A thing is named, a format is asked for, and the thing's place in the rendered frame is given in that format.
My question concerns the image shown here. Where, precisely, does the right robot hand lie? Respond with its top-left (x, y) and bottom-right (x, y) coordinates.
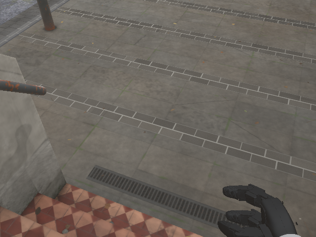
top-left (217, 184), bottom-right (298, 237)

